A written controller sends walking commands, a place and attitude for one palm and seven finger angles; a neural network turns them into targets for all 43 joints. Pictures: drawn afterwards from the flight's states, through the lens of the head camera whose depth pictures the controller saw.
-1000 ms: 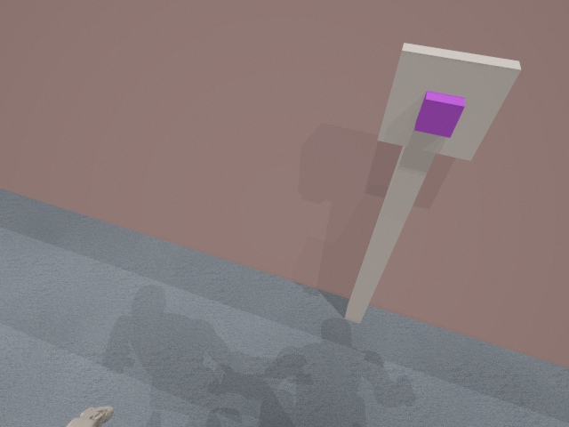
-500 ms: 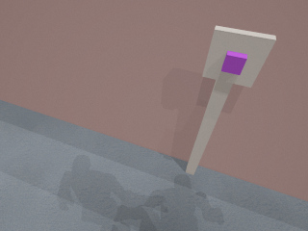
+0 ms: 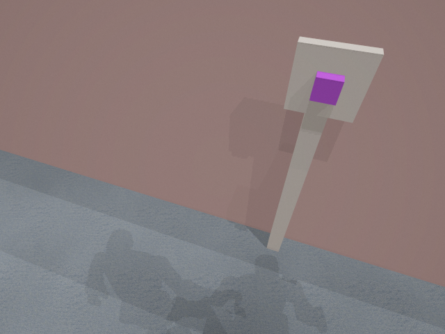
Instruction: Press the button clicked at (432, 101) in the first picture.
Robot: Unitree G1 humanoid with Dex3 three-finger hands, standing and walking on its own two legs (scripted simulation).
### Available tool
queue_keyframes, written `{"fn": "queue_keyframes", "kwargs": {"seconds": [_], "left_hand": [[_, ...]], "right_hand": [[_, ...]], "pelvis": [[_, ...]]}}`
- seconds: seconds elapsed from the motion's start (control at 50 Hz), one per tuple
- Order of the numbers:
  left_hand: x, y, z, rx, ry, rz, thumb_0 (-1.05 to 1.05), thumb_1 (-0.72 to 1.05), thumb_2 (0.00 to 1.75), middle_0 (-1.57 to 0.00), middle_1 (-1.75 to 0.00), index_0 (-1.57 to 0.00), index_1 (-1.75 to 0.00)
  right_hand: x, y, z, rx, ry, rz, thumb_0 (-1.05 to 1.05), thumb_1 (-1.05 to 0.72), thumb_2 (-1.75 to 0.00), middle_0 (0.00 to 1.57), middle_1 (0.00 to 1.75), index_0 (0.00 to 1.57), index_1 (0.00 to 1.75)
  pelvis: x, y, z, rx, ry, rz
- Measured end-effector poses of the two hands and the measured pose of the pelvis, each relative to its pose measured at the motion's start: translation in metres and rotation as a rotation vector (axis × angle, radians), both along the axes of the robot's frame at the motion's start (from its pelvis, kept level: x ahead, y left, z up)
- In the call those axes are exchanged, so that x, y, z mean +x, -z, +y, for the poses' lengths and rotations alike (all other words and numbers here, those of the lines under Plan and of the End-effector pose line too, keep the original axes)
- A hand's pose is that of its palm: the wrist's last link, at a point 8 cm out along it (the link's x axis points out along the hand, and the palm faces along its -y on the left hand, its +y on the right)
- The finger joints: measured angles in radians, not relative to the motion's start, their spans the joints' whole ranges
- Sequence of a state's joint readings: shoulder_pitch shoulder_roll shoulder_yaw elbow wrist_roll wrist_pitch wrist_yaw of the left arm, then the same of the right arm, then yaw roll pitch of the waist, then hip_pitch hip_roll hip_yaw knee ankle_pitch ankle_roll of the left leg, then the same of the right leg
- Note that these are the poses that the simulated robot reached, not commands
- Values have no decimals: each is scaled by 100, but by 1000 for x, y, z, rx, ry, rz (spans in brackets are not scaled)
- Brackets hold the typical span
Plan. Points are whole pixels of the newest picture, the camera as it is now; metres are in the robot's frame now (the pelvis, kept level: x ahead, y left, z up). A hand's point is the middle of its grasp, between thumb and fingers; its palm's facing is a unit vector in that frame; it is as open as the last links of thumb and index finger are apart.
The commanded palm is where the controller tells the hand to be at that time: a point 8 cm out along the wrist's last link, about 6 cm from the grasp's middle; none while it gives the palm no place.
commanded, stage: look at it before walking up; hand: left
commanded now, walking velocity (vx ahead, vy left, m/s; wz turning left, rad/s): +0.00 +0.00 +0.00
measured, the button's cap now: (326, 87) +0.61 -0.20 +0.15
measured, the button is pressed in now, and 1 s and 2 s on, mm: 0 0 0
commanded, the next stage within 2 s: turn to face it in 0.44 s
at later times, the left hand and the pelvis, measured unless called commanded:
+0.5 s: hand out of the picture +0.08 +0.24 -0.15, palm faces -0.03 -0.94 -0.34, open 7.4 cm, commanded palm none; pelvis +0.00 -0.01 +0.00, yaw +0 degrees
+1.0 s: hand out of the picture +0.07 +0.19 -0.18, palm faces -0.13 -0.96 -0.23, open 7.4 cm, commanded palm none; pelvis -0.01 +0.00 -0.02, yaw -7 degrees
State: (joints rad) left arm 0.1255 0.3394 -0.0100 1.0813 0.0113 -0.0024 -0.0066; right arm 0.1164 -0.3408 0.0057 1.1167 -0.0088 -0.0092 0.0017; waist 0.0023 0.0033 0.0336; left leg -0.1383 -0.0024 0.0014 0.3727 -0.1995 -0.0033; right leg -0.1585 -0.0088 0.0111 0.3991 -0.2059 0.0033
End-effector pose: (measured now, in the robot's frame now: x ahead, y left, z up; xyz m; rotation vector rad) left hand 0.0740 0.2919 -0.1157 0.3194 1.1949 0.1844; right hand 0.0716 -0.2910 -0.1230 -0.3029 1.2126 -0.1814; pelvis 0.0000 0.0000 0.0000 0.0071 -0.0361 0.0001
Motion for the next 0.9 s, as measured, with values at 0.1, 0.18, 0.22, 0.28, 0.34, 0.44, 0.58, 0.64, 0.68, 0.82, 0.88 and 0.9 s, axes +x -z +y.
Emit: {"fn": "queue_keyframes", "kwargs": {"seconds": [0.1, 0.18, 0.22, 0.28, 0.34, 0.44, 0.58, 0.64, 0.68, 0.82, 0.88, 0.9], "left_hand": [[1, 0, -3, -3, 4, -1, 1, 90, 89, -20, -30, -21, -30], [0, 1, -4, -5, 3, 3, 1, 90, 89, -20, -30, -21, -30], [-1, 1, -5, -5, 1, 7, 1, 90, 89, -20, -30, -21, -30], [-2, 2, -5, -5, -1, 14, 1, 90, 89, -20, -30, -21, -30], [-3, 2, -5, -5, -3, 21, 1, 90, 89, -20, -30, -21, -30], [-4, 2, -5, -3, -5, 30, 1, 90, 89, -20, -30, -21, -30], [-2, 2, -4, -1, -4, 33, 1, 90, 89, -20, -30, -21, -30], [0, 2, -4, 0, -2, 32, 1, 90, 89, -20, -30, -21, -30], [2, 2, -4, 2, 1, 34, 1, 90, 89, -20, -30, -21, -30], [3, 15, -22, -26, 31, 62, 1, 90, 89, -20, -30, -20, -30], [1, 22, -35, -54, 52, 71, 1, 90, 89, -20, -30, -20, -30], [1, 24, -39, -63, 58, 72, 1, 90, 89, -20, -30, -20, -30]], "right_hand": [[1, -1, -2, 0, 0, -4, 1, -90, -90, 21, 30, 20, 30], [0, -1, -3, -2, -1, 0, 1, -90, -90, 21, 30, 20, 30], [0, -1, -4, -4, 0, 4, 1, -90, -90, 21, 30, 20, 30], [-1, -1, -5, -6, 1, 10, 1, -90, -90, 21, 30, 20, 30], [-1, -1, -6, -8, 2, 14, 1, -90, -90, 21, 30, 20, 30], [0, -1, -7, -9, 3, 20, 1, -91, -90, 21, 30, 20, 30], [4, -1, -7, -8, 3, 16, 1, -91, -90, 21, 30, 20, 30], [6, -1, -7, -9, 5, 11, 1, -90, -90, 21, 30, 20, 30], [7, -1, -7, -10, 12, 2, 1, -90, -90, 21, 30, 20, 30], [-6, 9, 9, 25, 76, -21, 1, -91, -90, 20, 30, 20, 30], [-20, 17, 19, 52, 110, -12, 0, -91, -90, 20, 30, 20, 30], [-26, 19, 22, 60, 121, -6, 0, -91, -90, 20, 30, 20, 30]], "pelvis": [[-1, 0, -2, 0, 1, 2], [0, 0, -3, 0, 1, 3], [0, 0, -3, 0, 1, 4], [1, -1, -4, 0, 2, 5], [1, -1, -4, -1, 2, 6], [3, -1, -5, -1, 2, 7], [5, -1, -5, -1, 5, 8], [6, -1, -5, -1, 12, 9], [6, 0, -5, -1, 23, 11], [3, 6, -5, 4, 76, 16], [-1, 10, -5, 7, 95, 17], [-2, 11, -5, 8, 101, 17]]}}
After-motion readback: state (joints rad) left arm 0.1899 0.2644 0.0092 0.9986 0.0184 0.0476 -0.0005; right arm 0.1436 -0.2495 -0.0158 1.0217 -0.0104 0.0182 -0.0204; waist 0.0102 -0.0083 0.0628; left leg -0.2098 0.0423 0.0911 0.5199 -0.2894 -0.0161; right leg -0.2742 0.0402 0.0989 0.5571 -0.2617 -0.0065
